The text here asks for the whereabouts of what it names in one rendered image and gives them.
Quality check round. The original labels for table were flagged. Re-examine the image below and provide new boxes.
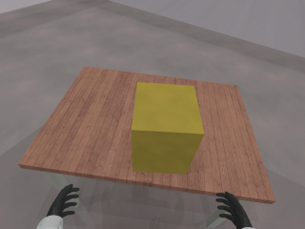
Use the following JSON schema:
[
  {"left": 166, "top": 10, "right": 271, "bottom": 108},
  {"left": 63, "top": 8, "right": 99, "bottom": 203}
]
[{"left": 17, "top": 66, "right": 276, "bottom": 229}]

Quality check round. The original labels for left robot hand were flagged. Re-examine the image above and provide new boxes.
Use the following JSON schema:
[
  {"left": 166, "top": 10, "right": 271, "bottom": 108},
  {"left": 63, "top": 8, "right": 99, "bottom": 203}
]
[{"left": 46, "top": 184, "right": 80, "bottom": 218}]

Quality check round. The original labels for carton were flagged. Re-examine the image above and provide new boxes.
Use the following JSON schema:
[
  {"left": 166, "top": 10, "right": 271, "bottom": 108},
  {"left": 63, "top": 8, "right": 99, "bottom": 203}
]
[{"left": 131, "top": 82, "right": 205, "bottom": 175}]

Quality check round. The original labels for right robot hand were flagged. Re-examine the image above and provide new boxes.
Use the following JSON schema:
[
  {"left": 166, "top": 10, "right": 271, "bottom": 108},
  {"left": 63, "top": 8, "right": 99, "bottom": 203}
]
[{"left": 216, "top": 192, "right": 253, "bottom": 229}]

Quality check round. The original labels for left robot forearm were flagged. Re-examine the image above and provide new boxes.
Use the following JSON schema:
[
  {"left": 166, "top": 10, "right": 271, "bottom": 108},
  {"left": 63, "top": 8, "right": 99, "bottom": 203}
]
[{"left": 36, "top": 215, "right": 63, "bottom": 229}]

